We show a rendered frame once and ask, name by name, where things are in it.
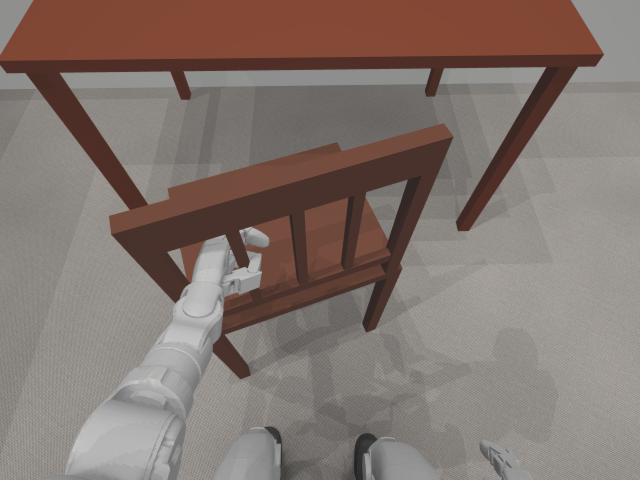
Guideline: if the right robot shin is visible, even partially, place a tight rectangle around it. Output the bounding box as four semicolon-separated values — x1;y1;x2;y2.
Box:
369;437;396;449

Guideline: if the robot right hand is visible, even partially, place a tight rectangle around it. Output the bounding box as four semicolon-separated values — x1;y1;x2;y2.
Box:
479;440;533;480

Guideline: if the left robot upper arm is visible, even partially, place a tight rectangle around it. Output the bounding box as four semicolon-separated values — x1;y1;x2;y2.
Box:
41;399;186;480

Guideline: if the left robot foot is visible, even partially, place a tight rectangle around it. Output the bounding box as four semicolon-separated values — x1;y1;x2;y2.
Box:
264;427;282;464

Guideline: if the robot left forearm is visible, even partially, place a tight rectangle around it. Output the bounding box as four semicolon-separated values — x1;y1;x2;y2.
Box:
64;281;224;475

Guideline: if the table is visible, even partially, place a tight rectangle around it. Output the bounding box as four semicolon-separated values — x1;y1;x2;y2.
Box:
0;0;604;231

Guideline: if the robot left hand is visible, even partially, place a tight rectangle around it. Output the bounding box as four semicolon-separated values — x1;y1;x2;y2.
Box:
191;227;270;297

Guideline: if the chair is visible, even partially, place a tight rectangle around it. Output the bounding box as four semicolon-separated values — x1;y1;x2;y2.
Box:
109;123;454;379

